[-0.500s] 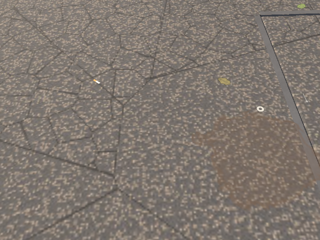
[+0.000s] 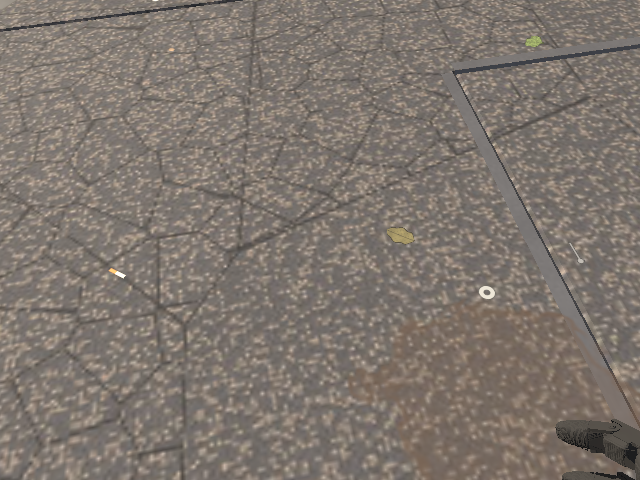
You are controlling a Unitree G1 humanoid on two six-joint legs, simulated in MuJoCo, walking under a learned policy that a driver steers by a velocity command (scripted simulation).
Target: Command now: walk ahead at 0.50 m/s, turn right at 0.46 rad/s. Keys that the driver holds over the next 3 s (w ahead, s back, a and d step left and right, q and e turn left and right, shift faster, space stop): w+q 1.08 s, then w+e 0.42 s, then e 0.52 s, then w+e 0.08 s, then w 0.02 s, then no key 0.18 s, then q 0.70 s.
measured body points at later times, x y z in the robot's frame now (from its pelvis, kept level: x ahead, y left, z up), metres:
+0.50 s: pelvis +0.27 +0.00 +0.00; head +0.29 +0.00 +0.45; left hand +0.50 +0.25 -0.05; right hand +0.28 -0.28 -0.13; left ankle +0.16 +0.13 -0.74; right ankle +0.38 -0.10 -0.74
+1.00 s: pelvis +0.51 +0.09 -0.02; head +0.54 +0.11 +0.43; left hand +0.38 +0.36 -0.14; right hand +0.83 -0.02 -0.08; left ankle +0.58 +0.22 -0.74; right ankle +0.39 -0.11 -0.73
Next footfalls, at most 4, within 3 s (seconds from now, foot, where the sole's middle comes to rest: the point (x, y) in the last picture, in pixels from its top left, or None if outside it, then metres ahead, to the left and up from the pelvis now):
0.04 left None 0.20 0.13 -0.77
0.50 right None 0.42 -0.10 -0.77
1.00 left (266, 404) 0.62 0.24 -0.77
1.54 right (308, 266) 0.99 0.18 -0.77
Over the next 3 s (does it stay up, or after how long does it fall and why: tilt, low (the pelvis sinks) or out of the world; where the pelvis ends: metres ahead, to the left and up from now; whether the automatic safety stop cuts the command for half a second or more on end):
stays up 1.04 0.32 0.01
